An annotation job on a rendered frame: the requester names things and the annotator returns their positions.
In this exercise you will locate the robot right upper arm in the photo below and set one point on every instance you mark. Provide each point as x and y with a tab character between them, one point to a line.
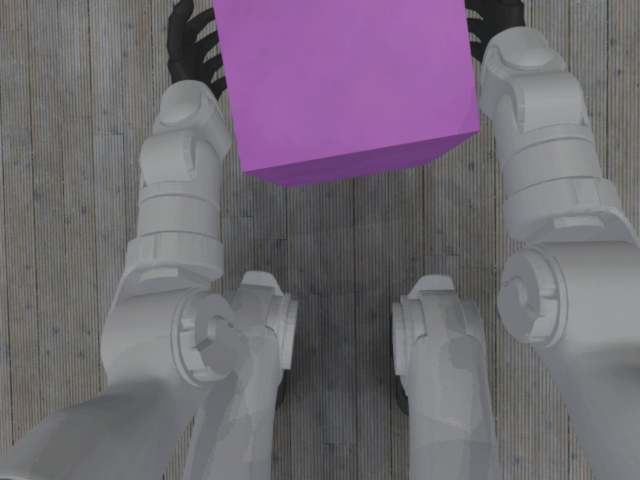
578	305

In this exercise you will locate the left robot hand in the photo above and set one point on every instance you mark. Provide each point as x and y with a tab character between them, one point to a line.
186	56

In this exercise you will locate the robot left upper arm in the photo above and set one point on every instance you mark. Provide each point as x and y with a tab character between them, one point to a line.
162	353

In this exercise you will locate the carton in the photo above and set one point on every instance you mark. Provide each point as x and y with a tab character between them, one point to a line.
324	90

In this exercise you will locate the robot left thigh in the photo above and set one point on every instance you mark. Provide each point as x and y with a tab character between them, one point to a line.
233	428

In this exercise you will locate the right robot hand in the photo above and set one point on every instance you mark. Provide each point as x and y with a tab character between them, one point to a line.
498	15

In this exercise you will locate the robot right forearm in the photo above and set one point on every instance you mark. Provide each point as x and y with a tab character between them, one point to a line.
545	145

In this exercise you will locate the left robot foot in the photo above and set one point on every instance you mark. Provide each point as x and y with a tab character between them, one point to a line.
281	389

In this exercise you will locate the robot left forearm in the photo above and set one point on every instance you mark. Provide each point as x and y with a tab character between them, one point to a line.
177	244

